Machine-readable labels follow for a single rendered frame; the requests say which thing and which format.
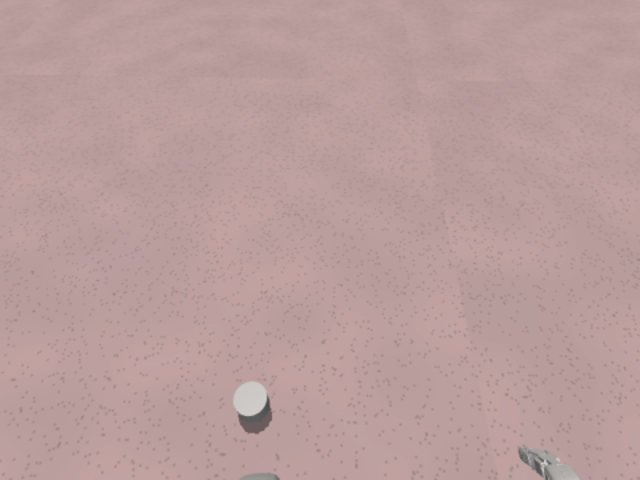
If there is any tin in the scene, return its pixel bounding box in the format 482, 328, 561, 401
233, 382, 270, 423

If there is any right robot hand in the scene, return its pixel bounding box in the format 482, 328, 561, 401
518, 447, 581, 480

